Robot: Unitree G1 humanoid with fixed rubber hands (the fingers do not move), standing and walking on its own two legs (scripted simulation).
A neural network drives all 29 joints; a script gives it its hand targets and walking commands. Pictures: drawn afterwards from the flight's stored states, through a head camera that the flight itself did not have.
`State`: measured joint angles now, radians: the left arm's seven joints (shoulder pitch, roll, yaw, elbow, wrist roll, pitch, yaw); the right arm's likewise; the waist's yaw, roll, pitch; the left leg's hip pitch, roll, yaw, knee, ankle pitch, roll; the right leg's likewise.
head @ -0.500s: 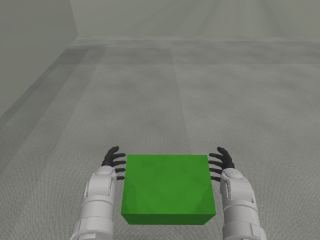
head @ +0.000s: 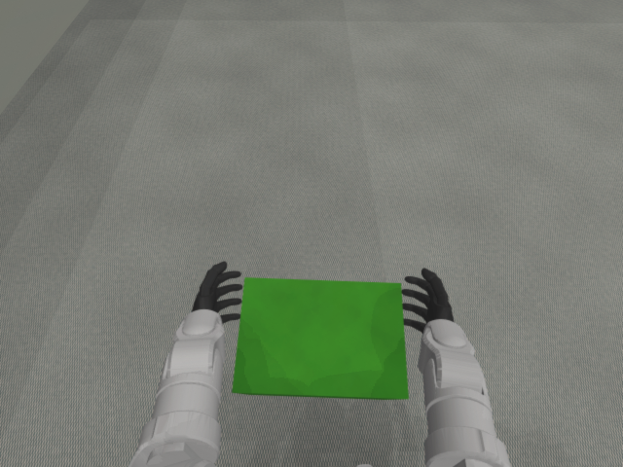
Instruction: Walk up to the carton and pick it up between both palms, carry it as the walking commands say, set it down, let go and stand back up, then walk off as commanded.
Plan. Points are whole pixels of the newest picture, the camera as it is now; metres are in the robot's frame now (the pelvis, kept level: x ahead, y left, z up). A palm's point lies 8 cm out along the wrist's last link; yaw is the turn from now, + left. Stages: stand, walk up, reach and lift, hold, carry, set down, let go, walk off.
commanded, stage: set down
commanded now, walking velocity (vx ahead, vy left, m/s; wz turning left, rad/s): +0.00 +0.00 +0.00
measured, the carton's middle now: (319, 343) +0.33 -0.01 -0.12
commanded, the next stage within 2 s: none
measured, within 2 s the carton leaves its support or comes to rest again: neither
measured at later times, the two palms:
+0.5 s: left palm (225, 318) +0.37 +0.14 -0.11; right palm (419, 334) +0.34 -0.17 -0.11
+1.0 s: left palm (236, 326) +0.39 +0.14 -0.21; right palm (404, 342) +0.36 -0.17 -0.21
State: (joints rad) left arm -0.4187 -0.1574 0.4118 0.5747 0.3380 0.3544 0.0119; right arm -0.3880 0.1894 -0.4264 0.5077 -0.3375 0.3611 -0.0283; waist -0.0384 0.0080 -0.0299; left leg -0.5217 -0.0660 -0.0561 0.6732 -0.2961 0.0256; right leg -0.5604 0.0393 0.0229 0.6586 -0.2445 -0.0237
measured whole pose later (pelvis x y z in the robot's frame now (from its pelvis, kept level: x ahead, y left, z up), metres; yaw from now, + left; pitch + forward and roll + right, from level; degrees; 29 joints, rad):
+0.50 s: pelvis -0.03 +0.01 -0.07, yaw +0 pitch +28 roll +1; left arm -0.62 -0.12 0.44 0.60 0.28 0.28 0.03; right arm -0.56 0.16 -0.49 0.51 -0.30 0.29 -0.03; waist -0.04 0.02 -0.14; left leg -1.14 -0.09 -0.04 1.04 -0.38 0.02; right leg -1.18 0.05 0.05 1.01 -0.31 0.00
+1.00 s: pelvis -0.03 +0.00 -0.14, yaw +0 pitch +40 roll +0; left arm -0.71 -0.06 0.38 0.69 0.21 0.21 0.08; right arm -0.62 0.13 -0.45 0.58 -0.20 0.22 -0.12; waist -0.03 0.01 -0.27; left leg -1.55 -0.11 -0.05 1.35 -0.49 0.01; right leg -1.59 0.08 0.04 1.32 -0.42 0.00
